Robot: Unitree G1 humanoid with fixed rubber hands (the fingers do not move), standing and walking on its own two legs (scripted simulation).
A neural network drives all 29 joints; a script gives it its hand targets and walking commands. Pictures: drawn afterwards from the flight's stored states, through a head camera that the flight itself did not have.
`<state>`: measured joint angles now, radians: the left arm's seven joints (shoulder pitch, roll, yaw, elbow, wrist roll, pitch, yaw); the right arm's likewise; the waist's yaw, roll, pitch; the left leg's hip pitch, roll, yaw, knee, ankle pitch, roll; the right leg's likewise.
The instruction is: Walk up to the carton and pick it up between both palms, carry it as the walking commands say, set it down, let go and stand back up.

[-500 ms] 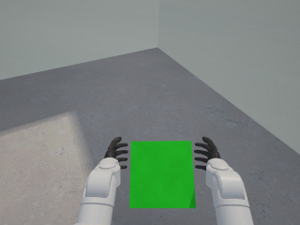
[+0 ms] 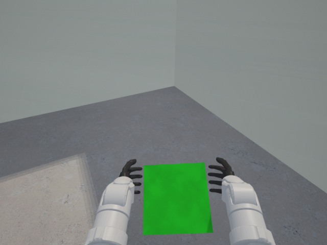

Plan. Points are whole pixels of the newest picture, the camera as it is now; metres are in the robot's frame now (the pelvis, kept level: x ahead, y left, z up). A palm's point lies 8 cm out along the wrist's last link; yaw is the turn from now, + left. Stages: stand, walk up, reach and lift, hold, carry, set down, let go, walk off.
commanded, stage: hold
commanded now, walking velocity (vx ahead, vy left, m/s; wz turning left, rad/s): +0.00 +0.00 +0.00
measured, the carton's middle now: (175, 198) +0.33 -0.03 -0.07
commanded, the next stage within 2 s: set down in 0.04 s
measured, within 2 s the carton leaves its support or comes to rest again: neither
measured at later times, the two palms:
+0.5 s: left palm (126, 214) +0.24 +0.11 -0.02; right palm (227, 208) +0.24 -0.16 -0.01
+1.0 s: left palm (131, 225) +0.27 +0.11 -0.12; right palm (220, 220) +0.26 -0.16 -0.10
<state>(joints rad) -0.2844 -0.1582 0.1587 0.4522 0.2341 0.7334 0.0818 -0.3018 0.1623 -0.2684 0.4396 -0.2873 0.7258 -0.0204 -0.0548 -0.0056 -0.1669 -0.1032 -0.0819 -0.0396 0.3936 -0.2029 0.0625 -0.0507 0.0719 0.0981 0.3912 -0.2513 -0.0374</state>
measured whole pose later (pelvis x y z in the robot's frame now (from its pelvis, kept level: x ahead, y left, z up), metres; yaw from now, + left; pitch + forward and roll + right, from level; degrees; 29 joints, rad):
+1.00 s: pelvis -0.07 +0.02 -0.06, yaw +1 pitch +15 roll -1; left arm -0.46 -0.21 0.29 0.72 0.23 0.19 0.21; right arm -0.51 0.10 -0.42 0.73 -0.24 0.19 -0.02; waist -0.09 0.02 -0.05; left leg -0.85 -0.13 -0.06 0.87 -0.27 0.07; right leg -0.80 0.08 0.08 0.89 -0.35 0.01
